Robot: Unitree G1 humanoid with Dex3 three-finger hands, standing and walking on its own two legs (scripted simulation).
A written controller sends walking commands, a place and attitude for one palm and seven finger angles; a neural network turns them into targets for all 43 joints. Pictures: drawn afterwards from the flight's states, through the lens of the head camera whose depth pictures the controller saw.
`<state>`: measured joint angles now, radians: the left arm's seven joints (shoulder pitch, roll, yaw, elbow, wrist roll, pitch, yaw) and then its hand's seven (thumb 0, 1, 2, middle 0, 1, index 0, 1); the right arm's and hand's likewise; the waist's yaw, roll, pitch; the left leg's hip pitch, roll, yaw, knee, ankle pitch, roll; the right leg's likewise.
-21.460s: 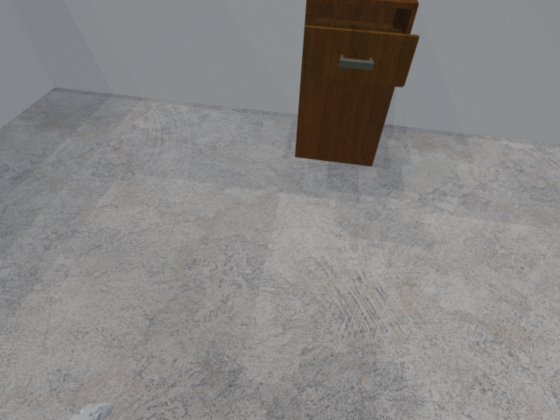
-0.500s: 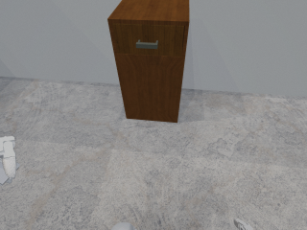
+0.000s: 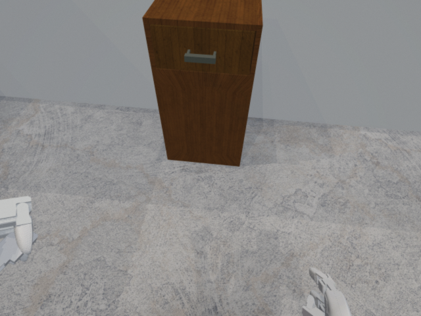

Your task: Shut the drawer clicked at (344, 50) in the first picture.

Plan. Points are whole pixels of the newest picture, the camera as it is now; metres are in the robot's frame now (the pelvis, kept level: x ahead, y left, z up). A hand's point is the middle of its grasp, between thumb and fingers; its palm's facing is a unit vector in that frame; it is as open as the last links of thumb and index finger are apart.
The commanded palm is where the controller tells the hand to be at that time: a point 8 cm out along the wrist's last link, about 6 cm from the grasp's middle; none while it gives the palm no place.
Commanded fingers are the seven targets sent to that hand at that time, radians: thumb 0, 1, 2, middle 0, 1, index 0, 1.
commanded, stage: stop stepping back and stand still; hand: left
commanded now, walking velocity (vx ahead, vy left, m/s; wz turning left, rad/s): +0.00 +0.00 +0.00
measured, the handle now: (200, 55) +1.03 +0.09 -0.04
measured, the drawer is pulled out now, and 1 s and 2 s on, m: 0.00 0.00 0.00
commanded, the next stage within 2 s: let the arm hang, fingers relaxed in 0.14 s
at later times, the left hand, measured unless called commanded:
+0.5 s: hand out of the picture +0.07 +0.20 -0.14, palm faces -0.03 -0.96 -0.27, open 3.1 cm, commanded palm none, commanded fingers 0.00 0.90 0.90 -0.84 -0.99 -0.84 -0.99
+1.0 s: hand out of the picture -0.05 +0.23 -0.16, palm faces +0.02 -0.96 -0.28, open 6.9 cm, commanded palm none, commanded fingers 0.00 0.90 0.90 -0.20 -0.30 -0.20 -0.30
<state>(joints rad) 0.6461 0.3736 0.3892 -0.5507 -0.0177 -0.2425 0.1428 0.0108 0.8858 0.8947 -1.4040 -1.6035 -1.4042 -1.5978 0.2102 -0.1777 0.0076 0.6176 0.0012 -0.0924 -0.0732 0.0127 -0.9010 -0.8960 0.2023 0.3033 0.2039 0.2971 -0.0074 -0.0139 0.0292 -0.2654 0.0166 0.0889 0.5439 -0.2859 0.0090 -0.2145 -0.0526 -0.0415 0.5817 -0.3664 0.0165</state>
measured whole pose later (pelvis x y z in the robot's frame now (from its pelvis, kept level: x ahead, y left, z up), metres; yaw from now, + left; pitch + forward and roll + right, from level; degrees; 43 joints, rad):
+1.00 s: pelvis -0.05 +0.01 +0.01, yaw +1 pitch -2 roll +0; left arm 0.26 0.23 0.02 1.11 0.02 0.01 0.02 0.01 0.91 0.89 -0.28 -0.41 -0.28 -0.40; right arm 0.26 -0.19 -0.01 1.10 -0.02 0.02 -0.01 0.01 -0.90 -0.90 0.20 0.30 0.20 0.30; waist -0.01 0.03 0.04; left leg -0.25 0.01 0.08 0.43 -0.15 0.03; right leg -0.18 -0.05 -0.06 0.43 -0.22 0.02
